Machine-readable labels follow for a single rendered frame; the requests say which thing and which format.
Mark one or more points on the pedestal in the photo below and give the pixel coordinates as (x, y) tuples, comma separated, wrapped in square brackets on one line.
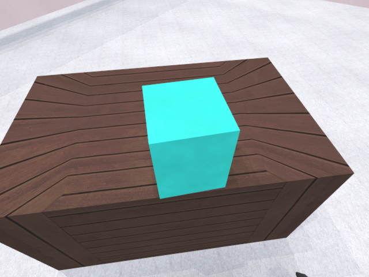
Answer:
[(78, 187)]

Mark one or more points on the carton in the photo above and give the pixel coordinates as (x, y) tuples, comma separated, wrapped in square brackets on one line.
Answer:
[(192, 135)]

